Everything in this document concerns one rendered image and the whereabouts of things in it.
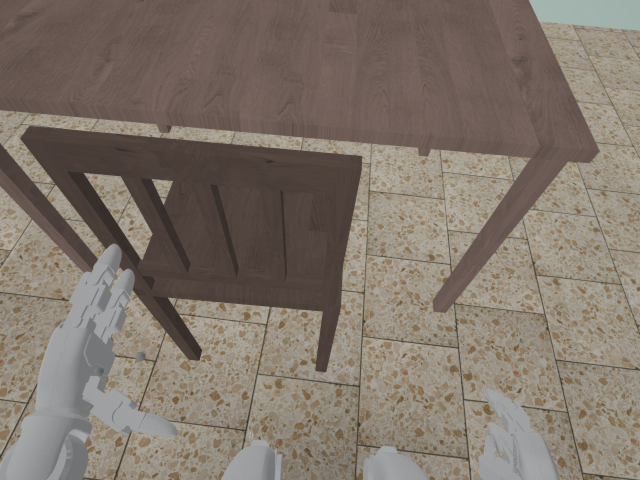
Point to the right robot shin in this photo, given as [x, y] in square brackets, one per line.
[387, 449]

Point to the robot right thigh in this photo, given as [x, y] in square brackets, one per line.
[391, 466]

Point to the robot right hand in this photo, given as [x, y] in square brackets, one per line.
[525, 454]

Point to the chair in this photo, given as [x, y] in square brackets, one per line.
[241, 224]

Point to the robot left hand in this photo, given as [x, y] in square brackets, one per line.
[82, 343]

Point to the table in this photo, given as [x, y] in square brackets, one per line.
[475, 76]

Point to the left robot forearm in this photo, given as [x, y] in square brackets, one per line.
[51, 447]

